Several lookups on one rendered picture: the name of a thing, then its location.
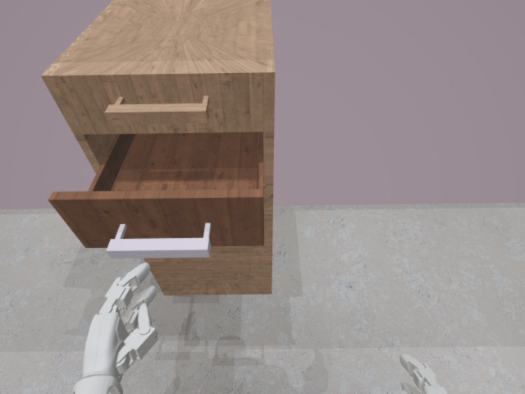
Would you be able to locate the cabinet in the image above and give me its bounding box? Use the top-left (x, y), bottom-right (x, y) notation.
top-left (41, 0), bottom-right (275, 296)

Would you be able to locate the left robot forearm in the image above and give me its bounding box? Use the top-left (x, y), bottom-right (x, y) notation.
top-left (71, 374), bottom-right (123, 394)

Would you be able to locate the drawer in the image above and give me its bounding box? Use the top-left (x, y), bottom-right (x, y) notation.
top-left (48, 132), bottom-right (264, 248)

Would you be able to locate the robot right hand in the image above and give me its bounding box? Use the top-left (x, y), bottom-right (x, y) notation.
top-left (399, 353), bottom-right (448, 394)

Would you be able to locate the robot left hand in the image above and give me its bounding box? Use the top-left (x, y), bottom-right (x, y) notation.
top-left (82, 263), bottom-right (158, 383)

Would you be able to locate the handle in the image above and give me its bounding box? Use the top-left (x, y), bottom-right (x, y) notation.
top-left (105, 103), bottom-right (209, 125)
top-left (106, 223), bottom-right (211, 259)

